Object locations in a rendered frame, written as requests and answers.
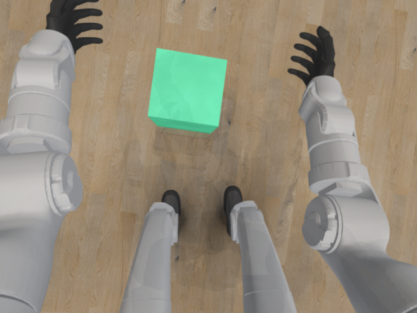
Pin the robot right forearm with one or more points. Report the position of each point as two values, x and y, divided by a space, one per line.
332 143

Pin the robot right upper arm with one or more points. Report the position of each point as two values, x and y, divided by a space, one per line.
351 234

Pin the robot left upper arm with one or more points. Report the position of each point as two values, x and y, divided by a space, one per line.
37 190

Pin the robot right hand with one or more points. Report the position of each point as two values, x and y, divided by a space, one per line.
323 59

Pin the robot left hand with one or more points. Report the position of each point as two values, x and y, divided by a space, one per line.
62 18

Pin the carton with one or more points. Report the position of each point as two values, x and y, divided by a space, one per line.
187 91

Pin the robot left forearm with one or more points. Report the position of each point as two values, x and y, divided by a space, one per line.
39 101

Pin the right robot thigh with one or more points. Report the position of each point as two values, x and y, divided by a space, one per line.
265 289

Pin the left robot shin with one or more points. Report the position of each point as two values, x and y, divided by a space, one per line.
159 205

